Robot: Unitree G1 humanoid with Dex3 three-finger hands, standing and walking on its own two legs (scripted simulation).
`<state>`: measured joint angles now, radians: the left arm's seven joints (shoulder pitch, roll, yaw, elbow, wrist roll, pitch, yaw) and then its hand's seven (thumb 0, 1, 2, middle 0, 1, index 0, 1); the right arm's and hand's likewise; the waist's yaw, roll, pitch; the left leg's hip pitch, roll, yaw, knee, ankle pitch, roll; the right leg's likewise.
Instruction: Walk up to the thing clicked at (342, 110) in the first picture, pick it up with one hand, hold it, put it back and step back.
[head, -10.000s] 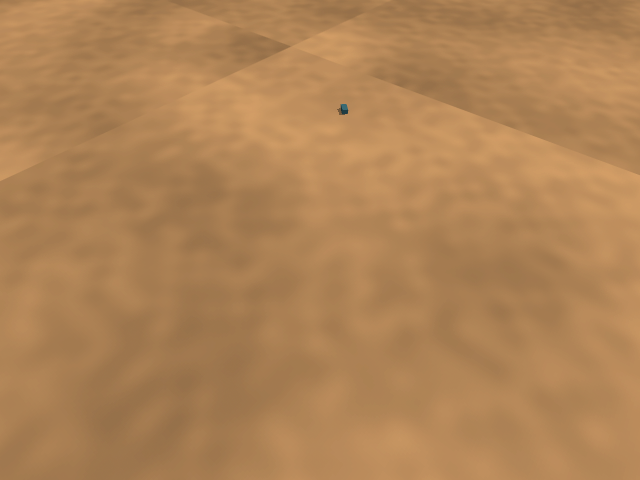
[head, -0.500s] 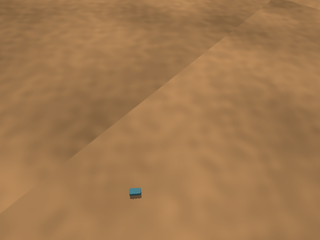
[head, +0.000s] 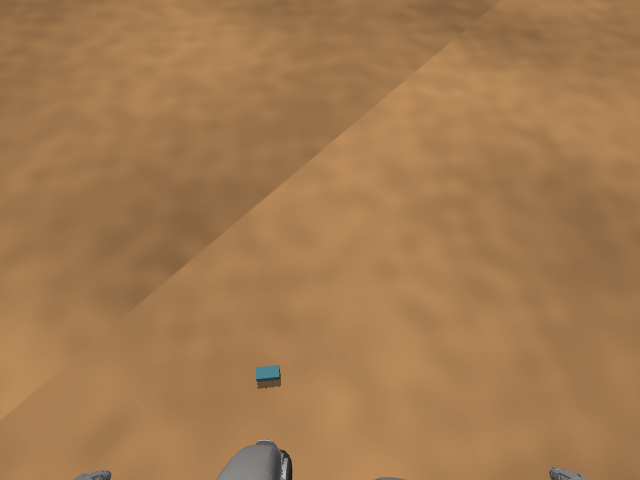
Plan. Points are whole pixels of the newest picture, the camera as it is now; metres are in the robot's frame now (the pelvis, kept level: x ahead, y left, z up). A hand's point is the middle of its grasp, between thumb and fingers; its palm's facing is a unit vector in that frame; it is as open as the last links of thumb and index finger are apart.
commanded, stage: walk up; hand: left
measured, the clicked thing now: (267, 373) +0.46 +0.17 -0.73
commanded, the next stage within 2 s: none
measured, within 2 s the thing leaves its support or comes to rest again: neither
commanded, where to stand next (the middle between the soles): +0.09 -0.04 m, yaw +0 degrees
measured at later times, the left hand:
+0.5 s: hand out of the picture -0.10 +0.27 -0.08, palm faces +0.01 -0.87 -0.50, open 7.4 cm
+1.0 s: hand (116, 479) +0.13 +0.27 -0.13, palm faces -0.02 -0.95 -0.32, open 7.4 cm
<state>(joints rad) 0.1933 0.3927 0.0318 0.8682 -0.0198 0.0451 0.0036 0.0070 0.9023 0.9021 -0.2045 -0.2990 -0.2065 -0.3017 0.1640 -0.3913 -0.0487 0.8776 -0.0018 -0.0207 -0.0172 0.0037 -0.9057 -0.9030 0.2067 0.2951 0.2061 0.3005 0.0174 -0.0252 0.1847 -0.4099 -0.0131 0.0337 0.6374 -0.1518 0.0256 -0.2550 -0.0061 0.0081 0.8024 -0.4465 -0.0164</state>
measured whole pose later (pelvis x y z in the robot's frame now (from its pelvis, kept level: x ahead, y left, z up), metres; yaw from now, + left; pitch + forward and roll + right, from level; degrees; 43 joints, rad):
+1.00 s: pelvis +0.06 +0.01 +0.02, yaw -1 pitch -5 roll +1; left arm 0.29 0.40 0.05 0.83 -0.01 -0.03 -0.03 0.00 0.91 0.90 -0.20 -0.30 -0.20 -0.30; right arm 0.27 -0.36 -0.02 0.82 0.00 -0.07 0.03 0.00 -0.90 -0.90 0.21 0.30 0.21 0.30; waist 0.01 -0.08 0.11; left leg -0.17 -0.01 0.05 0.52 -0.27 0.02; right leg -0.49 -0.07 0.06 0.92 -0.28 -0.01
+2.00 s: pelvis +0.10 -0.02 +0.03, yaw +1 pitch -2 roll +1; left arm 0.13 0.34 0.02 1.16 0.00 0.00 -0.03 0.01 0.91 0.90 -0.20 -0.30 -0.20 -0.30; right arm 0.12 -0.37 0.00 1.09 0.00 -0.02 0.01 0.00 -0.91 -0.90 0.21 0.30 0.21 0.30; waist 0.04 0.03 0.05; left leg -0.08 0.01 -0.03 0.41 -0.30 -0.02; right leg -0.28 -0.03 -0.05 0.43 -0.12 -0.01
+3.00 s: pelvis +0.00 +0.02 +0.02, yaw +2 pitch -1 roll +0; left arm 0.06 0.40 0.07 0.98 0.02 0.08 -0.02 0.01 0.91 0.90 -0.20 -0.30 -0.20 -0.30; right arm 0.24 -0.34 -0.05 1.02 -0.05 0.01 0.00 0.01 -0.90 -0.90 0.21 0.30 0.21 0.30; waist -0.02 -0.07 0.14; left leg -0.23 -0.01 0.01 0.59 -0.35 0.02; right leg -0.46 0.07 0.13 0.99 -0.41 -0.01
